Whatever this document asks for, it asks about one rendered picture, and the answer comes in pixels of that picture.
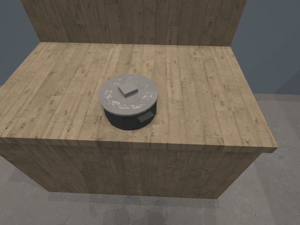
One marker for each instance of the pot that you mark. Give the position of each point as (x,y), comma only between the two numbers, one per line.
(132,122)

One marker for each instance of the lid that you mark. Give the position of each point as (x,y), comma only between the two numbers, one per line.
(113,101)

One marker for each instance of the table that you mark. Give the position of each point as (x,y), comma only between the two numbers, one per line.
(208,128)

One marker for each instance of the knob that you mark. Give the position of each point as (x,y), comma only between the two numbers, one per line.
(128,89)

